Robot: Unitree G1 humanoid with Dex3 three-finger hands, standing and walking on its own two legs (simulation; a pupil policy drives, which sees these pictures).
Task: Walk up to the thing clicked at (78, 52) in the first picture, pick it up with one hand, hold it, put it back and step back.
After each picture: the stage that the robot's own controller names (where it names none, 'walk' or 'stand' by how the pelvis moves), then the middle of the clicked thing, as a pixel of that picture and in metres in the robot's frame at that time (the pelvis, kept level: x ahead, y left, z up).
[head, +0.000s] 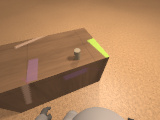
stand; (77, 54) +0.62 +0.15 -0.09
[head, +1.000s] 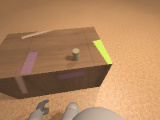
rise first; (76, 54) +0.57 +0.16 -0.07
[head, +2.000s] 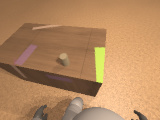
rise first; (64, 60) +0.45 +0.27 -0.07
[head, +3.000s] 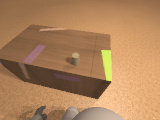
stand; (75, 59) +0.52 +0.14 -0.07
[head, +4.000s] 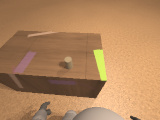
stand; (68, 63) +0.48 +0.20 -0.08
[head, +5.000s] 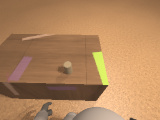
stand; (68, 68) +0.42 +0.19 -0.08
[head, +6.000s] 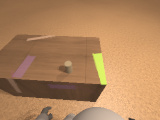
stand; (68, 67) +0.45 +0.21 -0.09
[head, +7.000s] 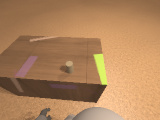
stand; (69, 67) +0.46 +0.20 -0.10
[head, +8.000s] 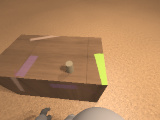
stand; (69, 67) +0.45 +0.20 -0.10
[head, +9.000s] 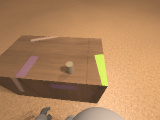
stand; (70, 67) +0.45 +0.20 -0.10
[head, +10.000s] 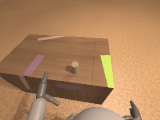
rise first; (75, 67) +0.45 +0.17 -0.09
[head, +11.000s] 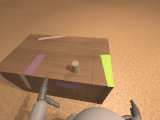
go down; (75, 67) +0.46 +0.17 -0.09
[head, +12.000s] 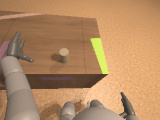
go down; (64, 56) +0.47 +0.16 -0.03
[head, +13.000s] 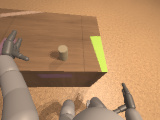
approach; (63, 53) +0.49 +0.16 -0.02
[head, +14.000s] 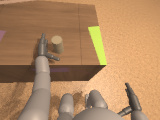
close in; (58, 45) +0.51 +0.17 +0.02
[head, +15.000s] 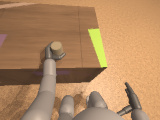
lift; (58, 51) +0.47 +0.17 +0.01
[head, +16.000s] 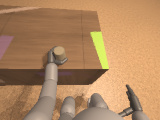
lift; (60, 55) +0.44 +0.17 +0.01
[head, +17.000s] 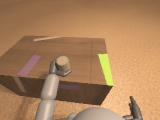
lift; (64, 66) +0.31 +0.18 +0.14
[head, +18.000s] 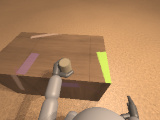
hold; (66, 68) +0.32 +0.17 +0.09
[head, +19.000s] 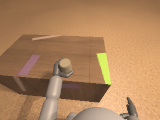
hold; (66, 68) +0.32 +0.16 +0.09
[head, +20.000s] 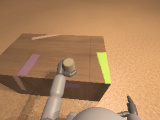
crouch; (69, 67) +0.34 +0.14 +0.08
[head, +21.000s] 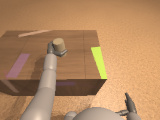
crouch; (60, 48) +0.47 +0.19 +0.12
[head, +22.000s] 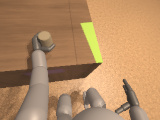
lower; (46, 42) +0.52 +0.19 +0.03
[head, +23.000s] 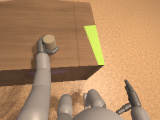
lower; (51, 45) +0.51 +0.19 +0.02
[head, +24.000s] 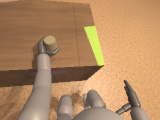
lower; (51, 46) +0.50 +0.19 +0.02
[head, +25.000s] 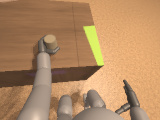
lower; (51, 45) +0.51 +0.18 +0.02
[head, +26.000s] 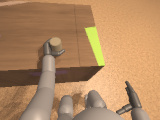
open; (56, 47) +0.50 +0.16 +0.02
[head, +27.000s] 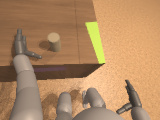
rise; (55, 43) +0.50 +0.17 +0.02
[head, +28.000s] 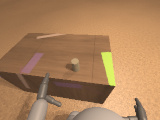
sink last; (75, 65) +0.46 +0.16 -0.05
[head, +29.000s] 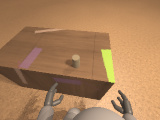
stand; (76, 61) +0.48 +0.15 -0.05
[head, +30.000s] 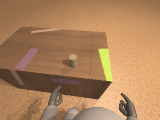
stand; (73, 61) +0.48 +0.16 -0.04
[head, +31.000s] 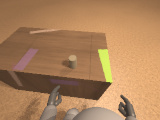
stand; (73, 62) +0.47 +0.16 -0.04
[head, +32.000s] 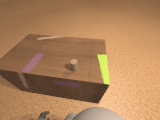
stand; (74, 65) +0.49 +0.17 -0.09
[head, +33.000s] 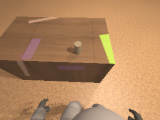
walk; (77, 48) +0.58 +0.13 -0.07
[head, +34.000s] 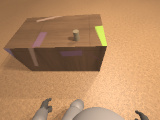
walk; (76, 35) +0.82 +0.21 -0.08
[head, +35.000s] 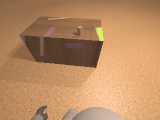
stand; (79, 31) +1.08 +0.20 -0.08
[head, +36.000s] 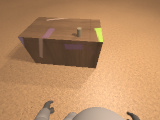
stand; (79, 32) +1.06 +0.18 -0.10
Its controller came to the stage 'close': yes
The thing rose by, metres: 0.21
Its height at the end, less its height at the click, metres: +0.00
